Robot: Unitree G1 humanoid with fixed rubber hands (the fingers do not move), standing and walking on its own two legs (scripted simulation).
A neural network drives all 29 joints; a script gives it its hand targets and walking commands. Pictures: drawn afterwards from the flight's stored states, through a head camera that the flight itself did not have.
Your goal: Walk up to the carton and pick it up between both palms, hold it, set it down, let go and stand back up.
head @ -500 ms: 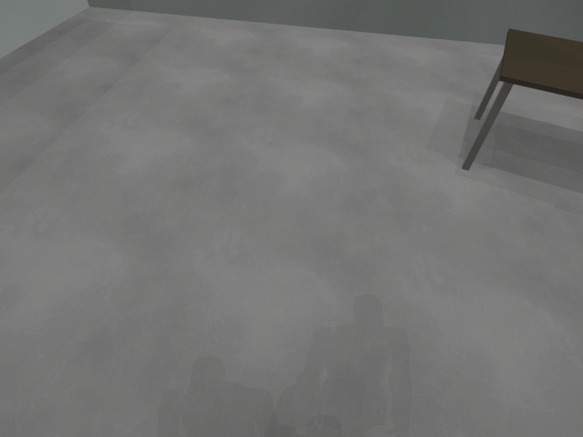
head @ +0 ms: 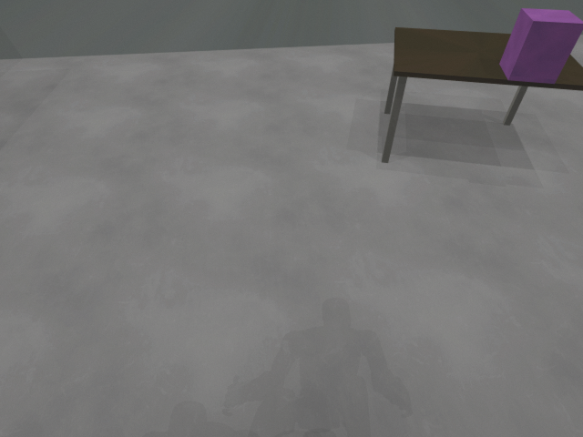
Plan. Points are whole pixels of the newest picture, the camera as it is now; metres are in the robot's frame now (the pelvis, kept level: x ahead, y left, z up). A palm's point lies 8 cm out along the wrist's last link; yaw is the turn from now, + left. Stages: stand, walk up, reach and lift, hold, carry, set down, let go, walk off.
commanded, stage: walk up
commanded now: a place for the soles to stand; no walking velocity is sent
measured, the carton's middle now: (537, 46) +1.73 -1.17 -0.08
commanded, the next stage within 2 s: none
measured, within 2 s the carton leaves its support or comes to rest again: neither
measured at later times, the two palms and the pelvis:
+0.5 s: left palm (189, 334) +0.36 +0.19 -0.13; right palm (517, 370) +0.26 -0.36 -0.08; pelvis +0.24 -0.06 -0.01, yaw -17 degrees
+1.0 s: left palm (307, 202) +0.69 -0.05 -0.09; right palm (548, 299) +0.40 -0.50 -0.10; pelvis +0.47 -0.23 +0.00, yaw -32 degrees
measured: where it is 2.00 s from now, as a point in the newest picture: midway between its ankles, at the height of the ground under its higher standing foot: (411, 277)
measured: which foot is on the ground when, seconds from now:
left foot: down 0.00-0.06, up 0.08-0.38, down 0.40-0.84, up 0.86-1.00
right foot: up 0.00-0.04, down 0.06-0.40, up 0.42-0.80, down 0.82-1.00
